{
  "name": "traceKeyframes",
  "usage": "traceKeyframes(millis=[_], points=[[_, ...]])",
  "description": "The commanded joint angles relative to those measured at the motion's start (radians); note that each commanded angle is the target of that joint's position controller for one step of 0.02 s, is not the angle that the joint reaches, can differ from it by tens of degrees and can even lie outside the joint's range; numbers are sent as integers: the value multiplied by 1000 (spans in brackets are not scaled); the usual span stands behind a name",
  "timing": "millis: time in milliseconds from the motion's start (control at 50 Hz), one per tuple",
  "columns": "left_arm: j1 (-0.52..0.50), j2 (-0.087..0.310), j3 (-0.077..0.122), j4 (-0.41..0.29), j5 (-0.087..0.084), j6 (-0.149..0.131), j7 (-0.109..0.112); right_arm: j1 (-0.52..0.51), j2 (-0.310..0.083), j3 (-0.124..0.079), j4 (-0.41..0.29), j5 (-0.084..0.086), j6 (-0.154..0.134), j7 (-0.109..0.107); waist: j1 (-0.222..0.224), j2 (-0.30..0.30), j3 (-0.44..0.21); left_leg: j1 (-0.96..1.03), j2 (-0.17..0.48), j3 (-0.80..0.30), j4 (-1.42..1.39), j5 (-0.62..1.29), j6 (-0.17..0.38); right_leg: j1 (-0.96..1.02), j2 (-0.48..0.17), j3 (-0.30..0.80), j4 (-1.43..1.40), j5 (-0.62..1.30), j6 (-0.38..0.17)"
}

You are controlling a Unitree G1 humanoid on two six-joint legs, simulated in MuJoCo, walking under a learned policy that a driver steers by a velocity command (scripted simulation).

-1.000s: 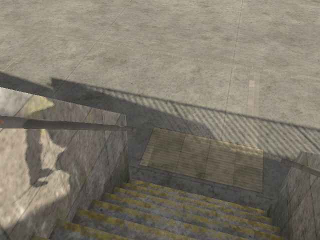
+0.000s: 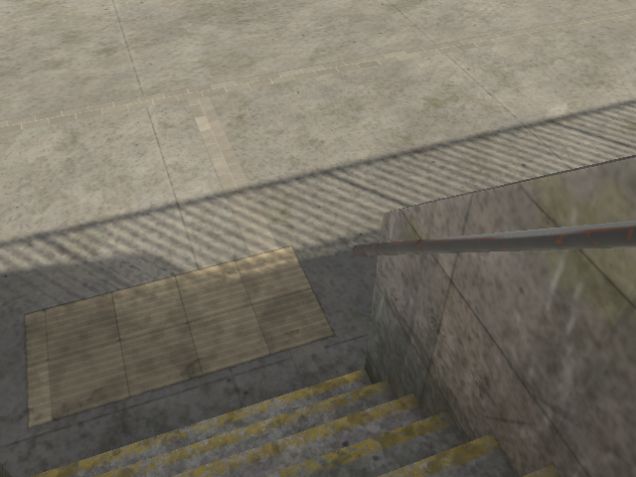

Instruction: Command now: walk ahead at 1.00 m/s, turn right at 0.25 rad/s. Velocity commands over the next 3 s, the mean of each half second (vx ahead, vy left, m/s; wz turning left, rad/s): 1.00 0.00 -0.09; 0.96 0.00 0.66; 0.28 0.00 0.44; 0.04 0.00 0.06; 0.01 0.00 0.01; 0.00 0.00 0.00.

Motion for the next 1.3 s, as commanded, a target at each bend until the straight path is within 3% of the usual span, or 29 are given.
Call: traceKeyframes(millis=[20, 100, 140, 160, 200, 240, 260, 320, 380, 520, 540, 560, 580, 640, 720, 760, 840, 900, 940, 980, 1020, 1040, 1060, 1080, 1120, 1160, 1260, 1280, 1300], points=[[-75, 51, 1, -53, -31, -22, -41, -328, -106, -1, -169, 33, -39, -25, 107, 34, 133, -584, 141, -190, -292, 304, 108, 559, -32, -132, -369, 506, 21], [98, 142, 44, 10, -58, 5, -3, -210, -147, -28, -81, -64, -17, -22, 60, 260, 99, -162, 181, -190, 68, 678, 175, 614, -146, -201, -560, 203, -6], [380, 211, 85, 118, -32, 19, 2, -141, -118, -39, -54, -75, 12, -27, 129, 125, 77, -189, 134, -127, 544, 1136, 149, 908, -130, -165, -797, -119, -31], [460, 175, 92, 111, -27, 23, -12, -211, -167, -69, -68, -57, 37, -44, 259, -73, 126, -266, -9, -50, 945, 733, 137, 958, -165, -150, -1101, -171, -79], [473, 178, 47, 146, -23, -14, -37, -91, -19, -34, -157, -28, 32, -36, 45, -183, 42, -888, -74, -159, 923, -33, 134, 1326, -347, -2, -437, 611, -71], [522, 124, 38, 173, -45, -30, -39, -85, -53, -43, -105, -61, 33, -34, 45, -11, -22, -882, 24, -232, 645, 162, 114, 1094, -391, 122, -537, -180, -165], [364, 156, 47, 139, -53, -43, -26, -248, -13, -30, -158, -81, 33, -35, 49, -159, 35, -906, 62, -313, 528, 329, 74, 896, -487, 330, -608, -439, -233], [282, 130, 7, 107, -24, -59, -11, -232, -15, -31, -138, -52, 93, -30, -41, -111, 20, -437, -5, -145, 349, 807, -33, 333, -400, 168, -508, -163, -175], [130, 90, 5, 71, -78, -84, 16, -324, -30, -24, -200, -38, 84, 4, -116, -52, -4, -86, 8, -94, -67, 1434, -27, 58, -203, -28, -404, -831, -43], [203, 177, 55, 66, -7, 16, 51, -67, -151, -73, -131, -12, 98, 2, -103, -131, 25, 139, 96, 16, -534, 1012, 143, 510, -274, -103, 388, 94, -101], [66, 142, 53, 41, -11, 28, 61, 120, -166, -85, -89, -12, 97, 18, -254, 25, 20, 367, 150, -82, -627, 1038, 251, 212, -143, -168, 966, -168, -77], [42, 0, 21, -18, -7, 31, 59, 38, -163, -53, -83, 5, 92, 52, -155, 352, 168, 299, 177, -144, -403, 1625, 177, -146, 65, -288, 1284, -1159, -70], [131, -33, -4, -107, -20, 14, 59, 9, -162, -27, -82, -1, 72, 60, 25, 363, 167, 321, 209, -295, -272, 1875, 149, -353, 11, -211, 1038, -1078, -93], [132, 15, -1, -52, 31, -1, 45, -55, -130, -16, -81, -5, 41, 34, 83, 63, 126, 70, 218, -436, -329, 927, 206, -383, -125, -100, 592, -715, 17], [62, 57, 0, -46, 8, 14, 22, -271, -160, -18, -146, 0, 11, -16, 127, 158, 44, -331, 187, -640, -401, 781, 275, 167, -148, -69, 120, -24, 135], [-100, 110, 16, -91, 5, -4, 4, -220, -91, -7, -180, 25, 16, -36, 62, 16, 51, -204, 66, -515, -219, 512, 238, 152, -123, -80, -286, 265, 119], [-82, 36, 13, -112, -38, -17, -20, -203, -79, -8, -186, -5, 32, -27, -40, 140, 69, -297, -24, -436, -107, 464, 229, 565, -40, -144, -616, 280, 112], [230, 106, 51, -22, -38, -18, 15, -283, -100, -27, -190, -50, 58, -19, 64, 262, 24, -209, -22, -505, 224, 685, 267, 766, -126, -43, -697, 99, 57], [656, 176, 93, 128, -36, -20, 3, -366, -118, -51, -171, -26, 60, 0, 291, -1, -25, -490, -154, -302, 896, 519, 189, 1229, -187, -57, -900, 254, 34], [444, 142, 52, 20, -38, -27, -44, -170, 4, -26, -296, 16, 51, -30, 24, -261, -14, -993, -87, -132, 977, 26, 139, 1431, -476, 80, -469, 871, 34], [520, 136, 56, 44, -58, -45, -48, -296, -24, -34, -273, -54, 74, -38, 106, -120, 22, -1048, -34, -101, 1002, 163, 110, 1237, -470, 87, -555, 596, -47], [495, -14, 14, 121, 149, -47, -21, -212, 88, 32, -328, -124, 14, 93, 43, 10, -69, -1109, 132, -216, 723, 586, 96, 1139, -387, 4, -622, 16, 6], [445, -13, 12, 73, 125, -49, -16, -261, 76, 18, -320, -154, 7, 128, 46, -162, 147, -1109, 211, -248, 489, 702, 71, 810, -510, 151, -686, 198, -110], [328, -87, -32, 49, 124, -61, 16, -304, 10, 1, -307, -110, -11, 159, 40, 33, 235, -783, 203, -167, 51, 959, 42, 350, -411, 48, -681, 16, -108], [210, 68, -18, 39, 159, -114, 9, -213, 19, 16, -203, -184, -25, 215, -38, -61, 75, -35, 107, -11, 118, 1519, 17, -144, -165, -281, -548, -560, 40], [313, 147, -14, 52, 96, -160, 29, -292, -141, -21, -210, -158, -14, 166, 40, 24, 60, -15, 61, 28, -172, 1671, 13, 13, -118, -335, -384, -717, 136], [480, 271, -4, 159, 19, -71, -16, -507, -76, 6, -252, -163, 62, 132, 110, -70, 241, -288, 185, -120, -936, 1179, 48, 699, -391, 183, -310, -475, 18], [480, 294, 6, 204, 90, -42, -63, -235, -80, -4, -163, -160, 67, 114, 21, -57, 181, -9, 207, -126, -857, 1359, 65, 621, -405, 178, -141, -332, 5], [445, 271, 15, 192, 85, -31, -100, 176, -182, -60, 1, -144, 36, 86, -111, 122, 58, 414, 114, 11, -921, 1479, 77, 513, -247, -11, 224, -264, 79]])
